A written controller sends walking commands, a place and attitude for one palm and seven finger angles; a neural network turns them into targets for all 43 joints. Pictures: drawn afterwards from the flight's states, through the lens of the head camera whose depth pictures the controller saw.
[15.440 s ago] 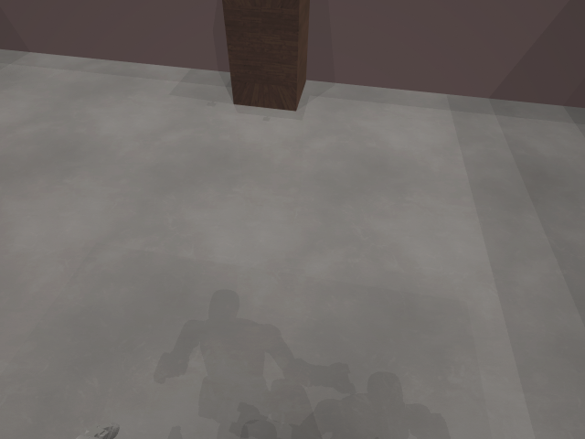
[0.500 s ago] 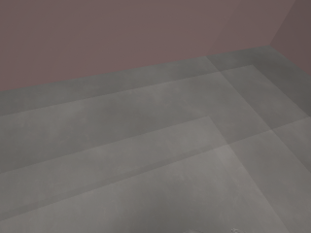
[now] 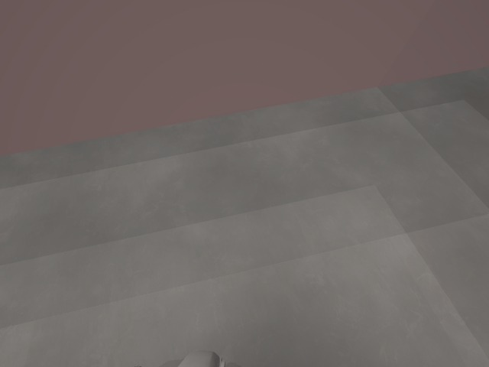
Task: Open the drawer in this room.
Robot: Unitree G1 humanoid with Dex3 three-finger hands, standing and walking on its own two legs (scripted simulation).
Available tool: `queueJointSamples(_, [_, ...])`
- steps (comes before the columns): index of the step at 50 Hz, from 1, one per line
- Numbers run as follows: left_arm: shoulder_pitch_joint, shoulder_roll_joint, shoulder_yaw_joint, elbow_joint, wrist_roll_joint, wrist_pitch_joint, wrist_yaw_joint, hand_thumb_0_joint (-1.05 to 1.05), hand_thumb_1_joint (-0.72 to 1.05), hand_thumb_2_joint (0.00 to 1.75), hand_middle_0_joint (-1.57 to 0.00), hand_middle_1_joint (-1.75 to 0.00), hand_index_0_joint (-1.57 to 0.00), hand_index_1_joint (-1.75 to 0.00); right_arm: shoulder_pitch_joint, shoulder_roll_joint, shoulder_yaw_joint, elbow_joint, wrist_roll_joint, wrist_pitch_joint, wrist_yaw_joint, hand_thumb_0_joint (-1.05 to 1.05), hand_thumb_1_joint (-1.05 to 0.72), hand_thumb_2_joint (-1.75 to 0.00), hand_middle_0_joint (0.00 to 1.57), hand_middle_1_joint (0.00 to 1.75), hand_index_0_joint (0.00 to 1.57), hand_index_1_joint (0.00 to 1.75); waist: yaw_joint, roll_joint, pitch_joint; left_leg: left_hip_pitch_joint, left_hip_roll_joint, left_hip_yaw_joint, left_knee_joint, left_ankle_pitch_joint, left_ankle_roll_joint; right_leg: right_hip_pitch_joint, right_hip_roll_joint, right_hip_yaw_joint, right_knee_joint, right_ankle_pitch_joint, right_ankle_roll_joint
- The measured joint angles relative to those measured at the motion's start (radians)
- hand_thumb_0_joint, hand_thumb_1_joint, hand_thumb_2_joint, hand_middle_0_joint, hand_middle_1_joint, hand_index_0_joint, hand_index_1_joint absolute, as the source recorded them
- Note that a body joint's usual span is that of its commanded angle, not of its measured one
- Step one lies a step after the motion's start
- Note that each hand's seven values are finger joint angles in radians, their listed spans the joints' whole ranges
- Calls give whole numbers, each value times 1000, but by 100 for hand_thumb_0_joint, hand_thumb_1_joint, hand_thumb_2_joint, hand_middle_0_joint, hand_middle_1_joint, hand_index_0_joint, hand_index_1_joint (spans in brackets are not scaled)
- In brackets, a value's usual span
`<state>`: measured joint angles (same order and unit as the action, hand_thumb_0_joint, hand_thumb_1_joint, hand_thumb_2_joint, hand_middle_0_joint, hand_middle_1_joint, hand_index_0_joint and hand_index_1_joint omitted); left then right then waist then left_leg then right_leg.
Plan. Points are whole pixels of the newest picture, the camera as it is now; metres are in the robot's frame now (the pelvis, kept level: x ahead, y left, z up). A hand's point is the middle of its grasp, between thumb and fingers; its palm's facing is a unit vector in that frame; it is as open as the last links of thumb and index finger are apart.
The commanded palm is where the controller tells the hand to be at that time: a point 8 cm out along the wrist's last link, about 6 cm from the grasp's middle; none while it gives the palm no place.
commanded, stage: turn or walk to find it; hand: left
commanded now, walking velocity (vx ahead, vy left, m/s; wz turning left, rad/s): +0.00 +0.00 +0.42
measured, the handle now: out of the picture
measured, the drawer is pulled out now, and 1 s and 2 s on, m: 0.00 0.00 0.00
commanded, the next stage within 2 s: none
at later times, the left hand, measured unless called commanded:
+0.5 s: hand out of the picture +0.00 +0.28 -0.17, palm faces +0.24 -0.94 -0.25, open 7.4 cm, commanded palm none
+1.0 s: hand out of the picture -0.04 +0.19 -0.15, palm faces +0.42 -0.86 -0.27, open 7.4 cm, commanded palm none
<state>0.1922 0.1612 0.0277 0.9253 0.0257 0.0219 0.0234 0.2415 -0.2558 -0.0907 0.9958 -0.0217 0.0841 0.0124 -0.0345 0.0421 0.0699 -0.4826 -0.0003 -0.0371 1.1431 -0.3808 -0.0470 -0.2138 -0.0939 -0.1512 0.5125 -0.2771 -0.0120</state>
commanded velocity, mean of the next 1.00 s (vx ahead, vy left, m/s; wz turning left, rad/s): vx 0.00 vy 0.00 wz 0.42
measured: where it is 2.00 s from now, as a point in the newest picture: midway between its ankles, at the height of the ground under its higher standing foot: outside the picture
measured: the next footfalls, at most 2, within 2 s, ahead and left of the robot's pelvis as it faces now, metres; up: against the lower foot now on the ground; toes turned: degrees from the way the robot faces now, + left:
left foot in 0.22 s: +0.00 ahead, +0.16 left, +0.00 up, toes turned +10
right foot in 0.68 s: +0.04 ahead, -0.08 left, +0.00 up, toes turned +13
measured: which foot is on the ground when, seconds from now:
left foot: up 0.00-0.20, down 0.22-0.70, up 0.72-1.00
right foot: down 0.00-0.22, up 0.24-0.66, down 0.68-1.00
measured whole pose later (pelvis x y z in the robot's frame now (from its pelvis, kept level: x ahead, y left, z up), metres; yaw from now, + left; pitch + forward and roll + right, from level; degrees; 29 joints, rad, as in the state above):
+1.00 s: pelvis -0.01 +0.00 +0.00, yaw +26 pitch +0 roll +2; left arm 0.23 0.16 0.03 0.94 0.03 0.01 0.02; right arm 0.21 -0.26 -0.08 1.01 -0.02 0.09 0.01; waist -0.02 0.03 0.08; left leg -0.45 0.03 -0.03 1.07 -0.40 -0.07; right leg -0.18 -0.10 -0.20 0.51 -0.32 -0.03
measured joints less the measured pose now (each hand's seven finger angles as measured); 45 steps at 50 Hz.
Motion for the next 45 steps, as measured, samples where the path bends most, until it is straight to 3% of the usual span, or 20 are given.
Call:
queueJointSamples(7, [25, 22, 9, 15, 10, -3, -6, 0, 90, 89, -21, -30, -20, -30, -33, 11, 17, 5, 9, -5, -3, 1, -91, -89, 19, 30, 20, 30, 32, -46, 21, 123, 36, 51, -288, -74, -12, -18, -47, -55, 28, -9, 20])
queueJointSamples(11, [44, 53, 21, 29, 2, 7, -8, 0, 90, 89, -21, -30, -20, -30, -62, 15, 28, -18, 12, -32, -3, 1, -91, -89, 19, 30, 20, 30, 44, -66, 20, 228, 28, 85, -547, 48, 12, -60, -77, -86, 118, -49, 53])
queueJointSamples(12, [43, 68, 27, 36, -2, 17, -7, 0, 90, 90, -21, -30, -20, -30, -73, 25, 29, -21, 10, -42, -4, 1, -91, -89, 19, 30, 20, 30, 46, -86, 22, 221, 14, 87, -544, 50, 33, -87, -86, -65, 176, -99, 63])
queueJointSamples(14, [40, 91, 34, 51, -5, 43, -2, 0, 91, 90, -20, -30, -20, -30, -86, 43, 37, -31, 6, -53, -5, 1, -91, -89, 19, 30, 20, 30, 54, -106, 25, 215, 4, 85, -528, 40, 62, -145, -60, 5, 325, -220, 68])
queueJointSamples(18, [23, 103, 41, 70, -6, 57, -7, 1, 91, 90, -20, -30, -19, -30, -88, 60, 51, -43, 1, -61, -21, 1, -90, -89, 20, 30, 20, 30, 50, -88, 12, 239, 3, 53, -605, 85, 77, -224, -10, 66, 530, -195, 74])
queueJointSamples(22, [3, 100, 38, 55, -7, 43, -14, 1, 91, 90, -20, -30, -19, -30, -87, 64, 59, -41, 3, -64, -25, 1, -90, -89, 20, 30, 21, 30, 53, -71, 4, 260, -13, 30, -678, 133, 83, -247, 1, 103, 564, -139, 86])
queueJointSamples(27, [-30, 89, 32, 36, -9, 40, -9, 0, 91, 90, -20, -30, -19, -30, -73, 69, 57, -43, 0, -62, -22, 1, -90, -89, 20, 30, 21, 30, 37, -57, -3, 257, -34, 1, -700, 155, 79, -216, 11, 125, 473, -152, 94])
queueJointSamples(31, [-59, 70, 24, 15, -14, 34, -8, 0, 91, 90, -20, -30, -19, -30, -58, 62, 49, -39, -4, -51, -20, 1, -90, -89, 20, 30, 21, 30, 17, -34, -2, 231, -43, -31, -676, 153, 64, -150, 32, 123, 301, -166, 87])
queueJointSamples(34, [-67, 56, 16, -3, -17, 14, -9, 0, 91, 90, -20, -30, -19, -30, -40, 52, 41, -33, -1, -42, -18, 1, -90, -89, 20, 30, 21, 30, 10, -22, -8, 194, -55, -55, -626, 137, 42, -63, 48, 111, 90, -53, 77])
queueJointSamples(35, [-67, 46, 14, -6, -13, 4, -7, 0, 91, 90, -20, -30, -19, -30, -36, 43, 36, -30, 4, -39, -16, 1, -90, -89, 20, 30, 21, 30, 11, -6, -9, 176, -52, -66, -592, 123, 34, -45, 56, 97, 52, -50, 45])
queueJointSamples(37, [-61, 25, 4, -11, -6, -8, -6, 0, 91, 90, -20, -30, -20, -30, -33, 27, 24, -21, 7, -27, -17, 1, -90, -89, 20, 30, 21, 30, 9, 18, -2, 120, -57, -67, -433, -24, 30, -43, 57, 72, 68, -57, -1])
queueJointSamples(39, [-41, 10, 0, -14, -5, -12, -3, 0, 91, 90, -20, -30, -20, -30, -27, 15, 14, -15, 4, -14, -16, 1, -90, -89, 20, 30, 21, 30, 9, 17, -4, 56, -66, -47, -233, -86, 27, -28, 41, 55, 57, -55, -17])
queueJointSamples(42, [-14, -3, -2, -6, -5, -7, -1, 0, 91, 90, -20, -30, -20, -30, -25, 1, 5, -8, 1, -7, -8, 1, -90, -89, 20, 30, 20, 30, 6, 15, -1, 0, -43, -22, -31, -39, 13, 3, 25, 29, 18, -39, -19])
queueJointSamples(45, [7, -8, -3, 6, -4, -7, -1, 0, 91, 90, -21, -30, -20, -30, -19, -6, 2, -2, 1, -5, -4, 1, -90, -89, 19, 30, 20, 30, 2, 10, 0, -15, -8, -16, 31, 12, -5, 23, 15, -6, -5, -33, -18])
